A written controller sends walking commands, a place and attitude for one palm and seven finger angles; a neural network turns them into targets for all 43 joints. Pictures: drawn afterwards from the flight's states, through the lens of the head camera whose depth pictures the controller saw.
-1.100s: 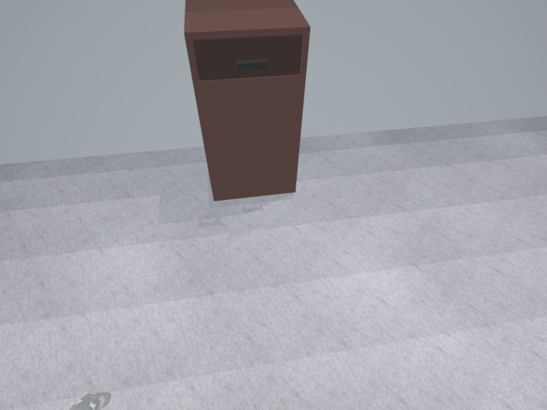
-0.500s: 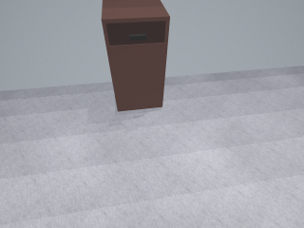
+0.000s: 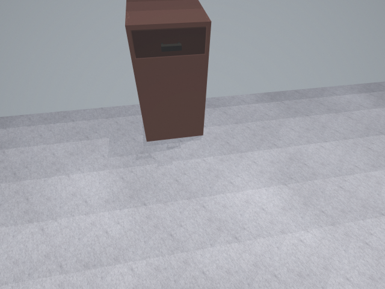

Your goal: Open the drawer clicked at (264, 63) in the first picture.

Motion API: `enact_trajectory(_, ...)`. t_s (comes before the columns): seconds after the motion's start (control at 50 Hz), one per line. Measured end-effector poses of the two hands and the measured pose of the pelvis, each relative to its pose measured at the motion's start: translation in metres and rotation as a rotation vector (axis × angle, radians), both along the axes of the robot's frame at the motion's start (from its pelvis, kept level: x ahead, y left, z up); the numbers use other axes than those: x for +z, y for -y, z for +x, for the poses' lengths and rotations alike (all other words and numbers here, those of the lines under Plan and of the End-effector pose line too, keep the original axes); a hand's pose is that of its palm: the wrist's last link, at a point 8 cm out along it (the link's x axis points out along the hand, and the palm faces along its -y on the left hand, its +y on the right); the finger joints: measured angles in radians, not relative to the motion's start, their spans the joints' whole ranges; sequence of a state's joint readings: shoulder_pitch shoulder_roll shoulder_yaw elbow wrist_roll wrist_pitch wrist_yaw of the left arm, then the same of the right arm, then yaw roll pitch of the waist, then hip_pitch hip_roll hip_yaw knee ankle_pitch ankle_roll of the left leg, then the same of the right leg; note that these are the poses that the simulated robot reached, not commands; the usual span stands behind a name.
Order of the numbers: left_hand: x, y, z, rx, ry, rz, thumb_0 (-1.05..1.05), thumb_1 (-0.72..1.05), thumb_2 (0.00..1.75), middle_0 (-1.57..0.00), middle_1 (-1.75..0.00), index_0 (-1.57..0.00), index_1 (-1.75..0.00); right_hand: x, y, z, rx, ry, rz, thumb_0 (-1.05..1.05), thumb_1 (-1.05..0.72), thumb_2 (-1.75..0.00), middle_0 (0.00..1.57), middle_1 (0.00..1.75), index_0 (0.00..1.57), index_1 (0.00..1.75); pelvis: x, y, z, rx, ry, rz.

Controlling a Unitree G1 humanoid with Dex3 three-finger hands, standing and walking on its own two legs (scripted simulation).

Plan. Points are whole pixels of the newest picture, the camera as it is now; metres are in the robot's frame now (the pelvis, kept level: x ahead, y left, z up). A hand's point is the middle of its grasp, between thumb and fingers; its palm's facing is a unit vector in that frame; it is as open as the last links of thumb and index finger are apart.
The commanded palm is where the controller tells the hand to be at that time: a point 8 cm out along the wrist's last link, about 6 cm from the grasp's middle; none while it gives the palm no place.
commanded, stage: look at it before walking up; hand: left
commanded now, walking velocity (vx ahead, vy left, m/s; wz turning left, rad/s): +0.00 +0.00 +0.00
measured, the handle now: (170, 45) +1.22 +0.18 -0.06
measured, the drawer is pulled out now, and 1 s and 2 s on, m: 0.00 0.00 0.00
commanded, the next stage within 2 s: walk to a spot facing it in 0.44 s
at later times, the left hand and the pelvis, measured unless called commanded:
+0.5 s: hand out of the picture +0.08 +0.25 -0.16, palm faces -0.02 -0.94 -0.34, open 7.3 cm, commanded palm none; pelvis +0.01 +0.00 +0.00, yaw +0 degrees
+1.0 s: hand out of the picture +0.09 +0.15 -0.18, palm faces -0.09 -0.97 -0.22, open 7.3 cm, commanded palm none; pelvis +0.08 -0.04 -0.02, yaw -11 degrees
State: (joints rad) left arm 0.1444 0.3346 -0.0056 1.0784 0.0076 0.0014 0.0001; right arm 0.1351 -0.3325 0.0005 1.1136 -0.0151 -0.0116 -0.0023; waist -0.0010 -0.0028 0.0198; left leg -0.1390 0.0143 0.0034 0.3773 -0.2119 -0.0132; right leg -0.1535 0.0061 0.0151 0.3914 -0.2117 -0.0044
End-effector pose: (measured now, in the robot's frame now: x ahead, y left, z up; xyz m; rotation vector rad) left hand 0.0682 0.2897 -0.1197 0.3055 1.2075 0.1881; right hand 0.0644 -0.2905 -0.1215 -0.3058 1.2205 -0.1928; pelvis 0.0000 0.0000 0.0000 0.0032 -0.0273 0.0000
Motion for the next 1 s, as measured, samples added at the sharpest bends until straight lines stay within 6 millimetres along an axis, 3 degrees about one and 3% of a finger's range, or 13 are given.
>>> enact_trajectory(0.62, 0.0, -0.001, 0.001, 0.011, -0.005, 0.005, 0.0, 0.91, 0.89, -0.2, -0.3, -0.21, -0.3, 0.002, -0.002, 0.012, 0.002, 0.021, -0.003, 0.0, -0.9, -0.9, 0.2, 0.3, 0.2, 0.3, 0.0, -0.001, 0.006, -0.011, 0.003, -0.001)
enact_trajectory(0.8, -0.024, 0.032, -0.014, -0.009, -0.141, -0.074, 0.0, 0.91, 0.89, -0.2, -0.3, -0.2, -0.3, -0.024, -0.019, -0.019, -0.121, -0.023, 0.076, 0.0, -0.9, -0.9, 0.2, 0.3, 0.2, 0.3, -0.012, 0.006, 0.032, -0.112, -0.013, 0.01)
enact_trajectory(0.92, -0.034, 0.069, 0.013, -0.055, -0.163, -0.093, 0.0, 0.91, 0.89, -0.2, -0.3, -0.2, -0.3, -0.049, -0.01, -0.05, -0.228, -0.129, 0.119, 0.0, -0.9, -0.9, 0.21, 0.3, 0.2, 0.3, -0.026, 0.03, 0.059, -0.168, -0.015, 0.001)
enact_trajectory(0.96, -0.034, 0.08, 0.02, -0.036, -0.141, -0.095, 0.0, 0.91, 0.89, -0.2, -0.3, -0.21, -0.3, -0.048, -0.007, -0.048, -0.232, -0.176, 0.125, 0.0, -0.9, -0.9, 0.2, 0.3, 0.2, 0.3, -0.025, 0.037, 0.069, -0.169, -0.015, -0.008)
enact_trajectory(1.0, -0.031, 0.089, 0.023, -0.027, -0.149, -0.104, 0.0, 0.91, 0.89, -0.2, -0.3, -0.21, -0.3, -0.041, -0.003, -0.033, -0.238, -0.175, 0.126, 0.0, -0.91, -0.9, 0.2, 0.3, 0.2, 0.3, -0.019, 0.041, 0.081, -0.185, -0.018, -0.008)
